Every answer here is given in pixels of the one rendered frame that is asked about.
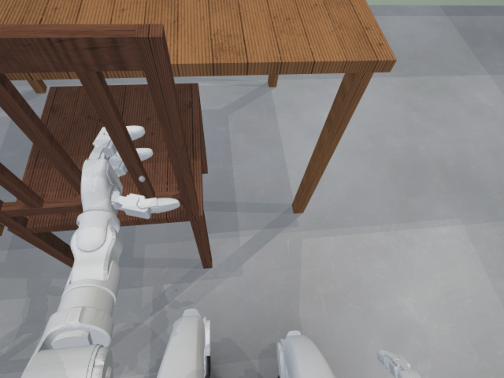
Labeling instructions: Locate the robot right hand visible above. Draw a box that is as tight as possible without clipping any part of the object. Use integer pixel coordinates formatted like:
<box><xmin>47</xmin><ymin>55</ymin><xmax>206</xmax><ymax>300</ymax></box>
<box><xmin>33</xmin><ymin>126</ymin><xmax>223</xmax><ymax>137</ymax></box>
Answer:
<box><xmin>376</xmin><ymin>350</ymin><xmax>422</xmax><ymax>378</ymax></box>

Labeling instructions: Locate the left robot upper arm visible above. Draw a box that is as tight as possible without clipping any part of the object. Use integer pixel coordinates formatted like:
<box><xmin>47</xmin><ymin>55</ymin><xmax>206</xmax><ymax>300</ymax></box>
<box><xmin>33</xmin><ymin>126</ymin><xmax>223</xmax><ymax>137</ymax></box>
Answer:
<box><xmin>24</xmin><ymin>344</ymin><xmax>113</xmax><ymax>378</ymax></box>

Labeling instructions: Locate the robot right thigh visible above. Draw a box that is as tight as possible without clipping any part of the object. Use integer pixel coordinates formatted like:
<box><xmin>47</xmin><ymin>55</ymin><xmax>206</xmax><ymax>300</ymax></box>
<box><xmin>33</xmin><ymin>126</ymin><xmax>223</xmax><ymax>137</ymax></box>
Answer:
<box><xmin>276</xmin><ymin>335</ymin><xmax>336</xmax><ymax>378</ymax></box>

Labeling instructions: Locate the robot left hand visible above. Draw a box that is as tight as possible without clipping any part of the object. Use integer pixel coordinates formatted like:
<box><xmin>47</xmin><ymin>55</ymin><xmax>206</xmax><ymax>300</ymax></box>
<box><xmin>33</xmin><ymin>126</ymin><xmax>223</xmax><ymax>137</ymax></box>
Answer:
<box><xmin>80</xmin><ymin>126</ymin><xmax>180</xmax><ymax>219</ymax></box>

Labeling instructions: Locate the left robot forearm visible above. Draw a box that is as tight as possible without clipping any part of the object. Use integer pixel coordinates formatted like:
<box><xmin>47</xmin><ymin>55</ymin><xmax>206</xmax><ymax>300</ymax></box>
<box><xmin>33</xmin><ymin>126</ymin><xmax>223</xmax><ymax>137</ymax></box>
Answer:
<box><xmin>21</xmin><ymin>209</ymin><xmax>123</xmax><ymax>378</ymax></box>

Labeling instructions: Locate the chair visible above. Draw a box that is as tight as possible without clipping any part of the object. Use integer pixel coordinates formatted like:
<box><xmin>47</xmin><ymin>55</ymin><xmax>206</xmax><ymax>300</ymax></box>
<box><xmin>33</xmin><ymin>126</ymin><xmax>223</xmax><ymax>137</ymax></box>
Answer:
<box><xmin>0</xmin><ymin>24</ymin><xmax>213</xmax><ymax>269</ymax></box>

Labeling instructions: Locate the table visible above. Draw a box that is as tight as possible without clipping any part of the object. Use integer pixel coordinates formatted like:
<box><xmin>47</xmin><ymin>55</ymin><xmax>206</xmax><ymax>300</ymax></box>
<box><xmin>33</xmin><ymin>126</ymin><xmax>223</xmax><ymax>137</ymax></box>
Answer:
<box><xmin>0</xmin><ymin>0</ymin><xmax>397</xmax><ymax>236</ymax></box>

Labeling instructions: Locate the right robot shin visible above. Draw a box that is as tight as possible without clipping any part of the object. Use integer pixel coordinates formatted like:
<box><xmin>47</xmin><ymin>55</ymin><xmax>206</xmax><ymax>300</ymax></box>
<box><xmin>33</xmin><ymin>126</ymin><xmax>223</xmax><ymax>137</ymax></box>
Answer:
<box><xmin>286</xmin><ymin>331</ymin><xmax>301</xmax><ymax>338</ymax></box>

